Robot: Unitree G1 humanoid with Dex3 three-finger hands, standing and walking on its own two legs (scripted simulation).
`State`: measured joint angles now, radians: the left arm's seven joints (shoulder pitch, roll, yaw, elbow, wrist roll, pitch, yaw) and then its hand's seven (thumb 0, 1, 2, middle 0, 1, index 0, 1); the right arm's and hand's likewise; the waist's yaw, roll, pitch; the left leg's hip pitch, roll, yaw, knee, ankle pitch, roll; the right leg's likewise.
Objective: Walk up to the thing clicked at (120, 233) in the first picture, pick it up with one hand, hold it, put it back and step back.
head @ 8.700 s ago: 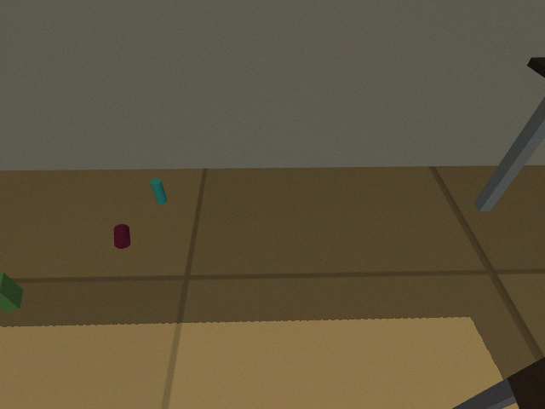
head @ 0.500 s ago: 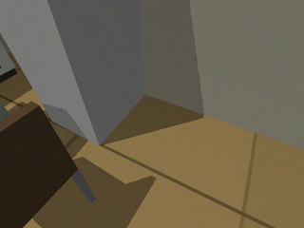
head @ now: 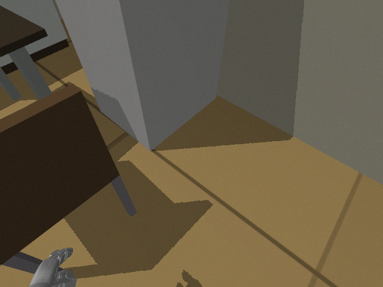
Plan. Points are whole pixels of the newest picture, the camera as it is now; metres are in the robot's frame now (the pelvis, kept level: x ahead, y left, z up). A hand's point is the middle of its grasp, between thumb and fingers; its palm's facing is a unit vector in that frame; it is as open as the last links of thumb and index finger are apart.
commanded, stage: walk up
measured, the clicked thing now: out of the picture -1.13 +0.19 -0.74
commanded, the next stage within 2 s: none
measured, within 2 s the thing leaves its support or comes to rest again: neither
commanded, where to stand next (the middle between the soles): +0.04 +0.02 m, yaw +71 degrees
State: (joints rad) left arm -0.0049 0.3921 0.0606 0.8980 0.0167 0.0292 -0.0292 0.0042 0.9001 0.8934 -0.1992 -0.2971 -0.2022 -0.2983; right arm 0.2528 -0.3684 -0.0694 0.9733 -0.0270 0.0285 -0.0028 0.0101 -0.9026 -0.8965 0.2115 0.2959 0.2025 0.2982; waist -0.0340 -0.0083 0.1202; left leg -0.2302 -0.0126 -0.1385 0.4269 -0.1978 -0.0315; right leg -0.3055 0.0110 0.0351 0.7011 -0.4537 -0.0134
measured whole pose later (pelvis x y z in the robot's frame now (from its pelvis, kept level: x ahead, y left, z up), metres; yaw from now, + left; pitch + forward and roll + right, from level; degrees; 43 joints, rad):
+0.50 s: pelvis +0.00 -0.02 -0.02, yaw +25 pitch -2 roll +1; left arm 0.20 0.43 0.07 0.78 0.03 0.04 -0.04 0.01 0.90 0.89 -0.20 -0.30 -0.20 -0.30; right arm 0.22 -0.40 -0.09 0.71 -0.04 0.04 0.05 0.01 -0.91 -0.90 0.21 0.29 0.20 0.30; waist 0.03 -0.09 0.14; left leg -0.32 -0.02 0.04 0.66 -0.30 0.03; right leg -0.30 -0.13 -0.16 0.90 -0.53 0.02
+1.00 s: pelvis +0.01 -0.04 -0.01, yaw +47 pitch -2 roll +1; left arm 0.26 0.41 0.05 0.71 0.05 -0.03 0.00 0.00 0.90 0.89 -0.20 -0.30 -0.21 -0.30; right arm 0.27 -0.44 -0.08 0.68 -0.02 0.06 0.06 0.01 -0.91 -0.90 0.21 0.30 0.20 0.30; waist 0.03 0.04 0.12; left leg -0.50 -0.01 -0.06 1.06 -0.43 -0.02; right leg -0.28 -0.13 -0.14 0.63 -0.31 0.00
